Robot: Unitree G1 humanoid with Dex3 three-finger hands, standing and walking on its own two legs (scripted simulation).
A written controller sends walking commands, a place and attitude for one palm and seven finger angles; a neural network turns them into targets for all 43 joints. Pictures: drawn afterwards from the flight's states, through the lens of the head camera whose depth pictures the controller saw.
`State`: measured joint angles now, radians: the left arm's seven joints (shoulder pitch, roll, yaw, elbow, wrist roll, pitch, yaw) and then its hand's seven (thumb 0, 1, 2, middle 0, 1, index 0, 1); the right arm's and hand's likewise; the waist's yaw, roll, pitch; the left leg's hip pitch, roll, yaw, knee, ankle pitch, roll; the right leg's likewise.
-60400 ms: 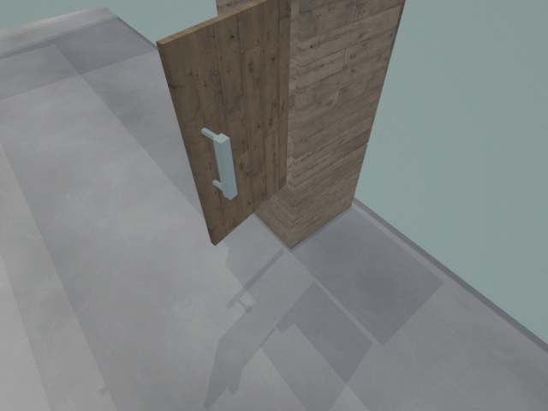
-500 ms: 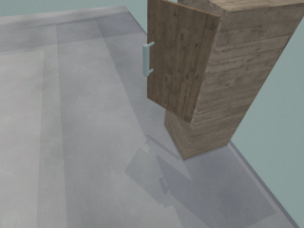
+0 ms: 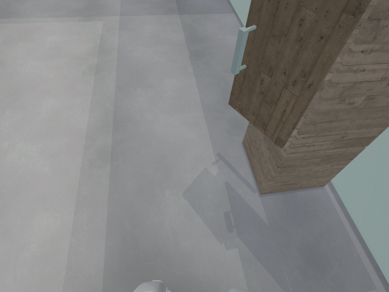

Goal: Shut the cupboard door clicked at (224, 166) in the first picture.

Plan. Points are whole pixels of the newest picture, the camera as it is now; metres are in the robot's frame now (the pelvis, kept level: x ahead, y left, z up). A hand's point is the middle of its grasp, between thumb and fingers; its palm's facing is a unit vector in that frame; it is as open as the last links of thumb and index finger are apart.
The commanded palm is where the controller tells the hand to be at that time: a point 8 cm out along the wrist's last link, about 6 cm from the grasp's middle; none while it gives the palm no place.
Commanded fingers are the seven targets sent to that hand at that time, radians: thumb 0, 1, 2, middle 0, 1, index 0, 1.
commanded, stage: walk to a spot facing it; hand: left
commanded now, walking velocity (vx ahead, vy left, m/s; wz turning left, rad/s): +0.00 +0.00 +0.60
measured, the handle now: (243, 50) +0.90 -0.16 -0.01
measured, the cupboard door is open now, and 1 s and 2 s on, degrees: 29 29 29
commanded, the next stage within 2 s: turn to face it in 1.80 s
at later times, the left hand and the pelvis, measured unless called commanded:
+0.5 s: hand out of the picture +0.00 +0.18 -0.14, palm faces +0.32 -0.90 -0.29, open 7.4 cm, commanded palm none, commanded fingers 0.00 0.90 0.90 -0.20 -0.30 -0.20 -0.30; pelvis -0.01 -0.04 +0.02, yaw +21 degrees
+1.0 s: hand out of the picture -0.01 +0.21 -0.13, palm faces +0.61 -0.74 -0.30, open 7.4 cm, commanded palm none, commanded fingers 0.00 0.90 0.90 -0.20 -0.30 -0.20 -0.30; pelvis +0.05 -0.03 +0.01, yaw +39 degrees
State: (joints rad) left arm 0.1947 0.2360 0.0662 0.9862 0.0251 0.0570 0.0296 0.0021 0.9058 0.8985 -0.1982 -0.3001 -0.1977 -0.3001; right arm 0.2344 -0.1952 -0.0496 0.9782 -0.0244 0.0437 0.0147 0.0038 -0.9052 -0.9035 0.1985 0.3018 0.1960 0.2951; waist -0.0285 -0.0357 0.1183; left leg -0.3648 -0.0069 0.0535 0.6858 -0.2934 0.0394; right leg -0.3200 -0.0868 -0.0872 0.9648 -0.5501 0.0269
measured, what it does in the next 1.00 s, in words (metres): steps on the spot, turning left: right foot, then left foot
